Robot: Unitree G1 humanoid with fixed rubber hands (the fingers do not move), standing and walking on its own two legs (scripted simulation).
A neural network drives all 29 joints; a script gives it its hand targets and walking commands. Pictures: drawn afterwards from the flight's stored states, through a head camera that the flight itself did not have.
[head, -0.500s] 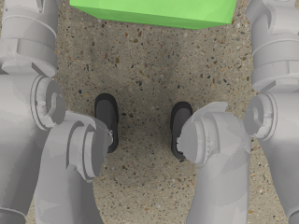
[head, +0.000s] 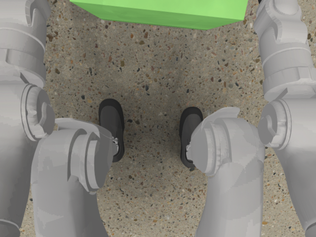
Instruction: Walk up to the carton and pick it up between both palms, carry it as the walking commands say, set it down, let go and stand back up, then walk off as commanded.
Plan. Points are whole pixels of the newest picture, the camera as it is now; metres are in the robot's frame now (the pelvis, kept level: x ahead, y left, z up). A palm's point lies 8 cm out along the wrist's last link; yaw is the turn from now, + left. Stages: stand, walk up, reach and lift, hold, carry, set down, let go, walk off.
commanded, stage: set down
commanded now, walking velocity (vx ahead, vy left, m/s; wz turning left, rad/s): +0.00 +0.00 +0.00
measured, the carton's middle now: out of the picture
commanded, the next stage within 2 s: let go in 1.70 s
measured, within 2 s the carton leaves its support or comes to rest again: neither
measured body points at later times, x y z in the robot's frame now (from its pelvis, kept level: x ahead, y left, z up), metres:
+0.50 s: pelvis -0.01 +0.00 +0.00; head +0.36 -0.02 +0.24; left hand +0.57 +0.21 -0.15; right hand +0.52 -0.25 -0.16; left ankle +0.14 +0.12 -0.33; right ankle +0.10 -0.13 -0.33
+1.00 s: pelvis -0.01 +0.01 +0.09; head +0.35 -0.02 +0.35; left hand +0.56 +0.19 -0.03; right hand +0.53 -0.24 -0.01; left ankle +0.14 +0.12 -0.33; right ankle +0.10 -0.13 -0.33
